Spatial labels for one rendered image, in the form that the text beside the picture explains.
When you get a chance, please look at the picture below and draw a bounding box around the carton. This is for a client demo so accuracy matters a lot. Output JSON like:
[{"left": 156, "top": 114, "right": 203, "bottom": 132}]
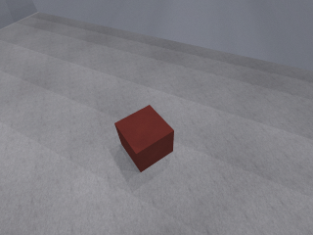
[{"left": 114, "top": 105, "right": 174, "bottom": 172}]

